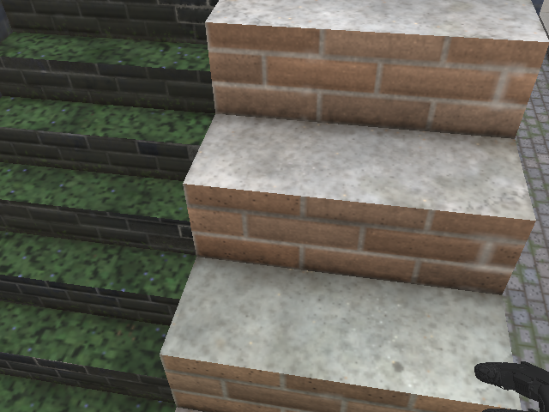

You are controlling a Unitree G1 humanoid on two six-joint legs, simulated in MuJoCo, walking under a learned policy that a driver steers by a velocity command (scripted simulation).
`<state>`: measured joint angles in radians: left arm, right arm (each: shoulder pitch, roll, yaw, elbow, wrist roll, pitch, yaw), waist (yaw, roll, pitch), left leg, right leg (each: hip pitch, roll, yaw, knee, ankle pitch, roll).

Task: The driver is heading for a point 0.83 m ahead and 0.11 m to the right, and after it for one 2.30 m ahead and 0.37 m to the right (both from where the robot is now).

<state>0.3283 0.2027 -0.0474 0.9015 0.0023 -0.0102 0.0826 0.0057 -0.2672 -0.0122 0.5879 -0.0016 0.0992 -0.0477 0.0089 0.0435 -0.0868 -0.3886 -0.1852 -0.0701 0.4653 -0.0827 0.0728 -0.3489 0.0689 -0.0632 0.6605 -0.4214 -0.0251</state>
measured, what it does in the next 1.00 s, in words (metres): steps on the spot: right foot, then left foot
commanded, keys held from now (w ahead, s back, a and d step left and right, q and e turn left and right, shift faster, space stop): q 0.04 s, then no key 0.66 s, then w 0.30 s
